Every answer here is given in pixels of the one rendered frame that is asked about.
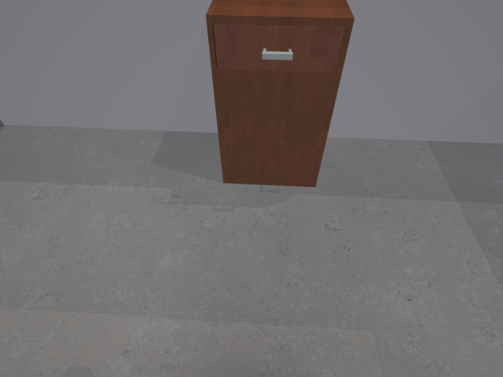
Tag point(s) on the cabinet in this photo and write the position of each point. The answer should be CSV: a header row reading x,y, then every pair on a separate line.
x,y
273,125

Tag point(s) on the drawer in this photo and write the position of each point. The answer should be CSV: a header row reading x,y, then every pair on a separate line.
x,y
314,48

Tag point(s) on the handle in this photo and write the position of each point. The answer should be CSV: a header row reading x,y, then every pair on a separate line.
x,y
271,55

